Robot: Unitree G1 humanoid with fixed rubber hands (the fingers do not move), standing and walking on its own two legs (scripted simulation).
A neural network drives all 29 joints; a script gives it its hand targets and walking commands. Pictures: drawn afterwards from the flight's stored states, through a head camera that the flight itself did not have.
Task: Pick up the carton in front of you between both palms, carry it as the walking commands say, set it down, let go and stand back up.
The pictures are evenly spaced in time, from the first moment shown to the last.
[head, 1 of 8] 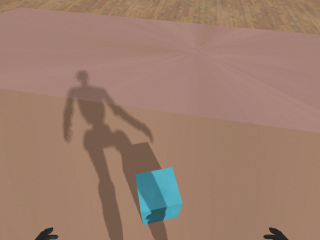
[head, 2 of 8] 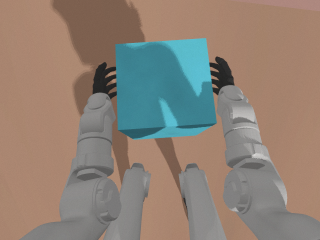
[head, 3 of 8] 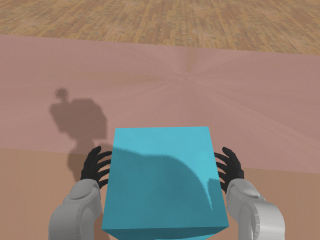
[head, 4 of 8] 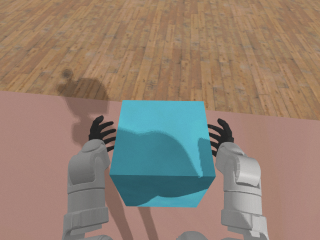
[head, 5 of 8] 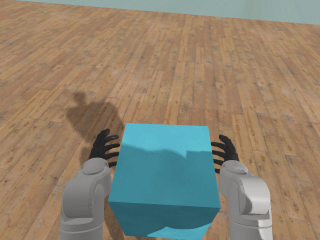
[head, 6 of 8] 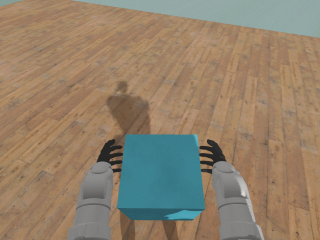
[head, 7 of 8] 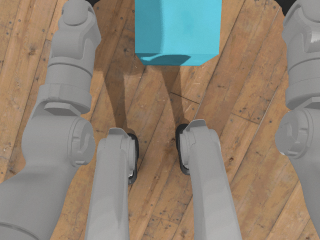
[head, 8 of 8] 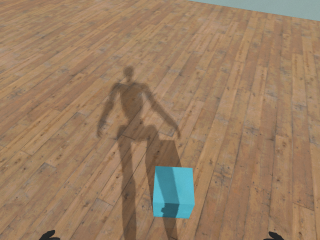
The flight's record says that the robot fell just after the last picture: no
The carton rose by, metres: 0.68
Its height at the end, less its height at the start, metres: -0.47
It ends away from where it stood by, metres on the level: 5.85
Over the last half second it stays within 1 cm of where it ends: yes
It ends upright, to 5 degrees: yes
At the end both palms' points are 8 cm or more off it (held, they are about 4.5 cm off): yes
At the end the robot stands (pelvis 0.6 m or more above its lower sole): yes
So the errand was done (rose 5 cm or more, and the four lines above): yes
